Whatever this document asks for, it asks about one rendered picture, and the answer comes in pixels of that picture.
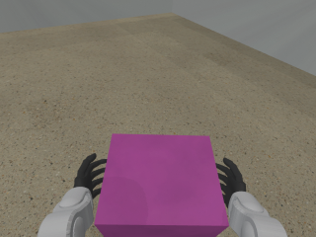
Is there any left robot hand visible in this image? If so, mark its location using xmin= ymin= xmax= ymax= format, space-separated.
xmin=73 ymin=153 xmax=108 ymax=199

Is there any right robot hand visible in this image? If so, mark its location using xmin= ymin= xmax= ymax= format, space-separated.
xmin=215 ymin=157 xmax=246 ymax=208

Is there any carton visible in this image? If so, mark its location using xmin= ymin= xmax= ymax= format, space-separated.
xmin=94 ymin=133 xmax=229 ymax=237

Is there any left robot forearm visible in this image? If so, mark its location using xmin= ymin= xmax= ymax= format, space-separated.
xmin=37 ymin=187 xmax=94 ymax=237

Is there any right robot forearm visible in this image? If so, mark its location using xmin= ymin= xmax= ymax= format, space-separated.
xmin=227 ymin=191 xmax=288 ymax=237

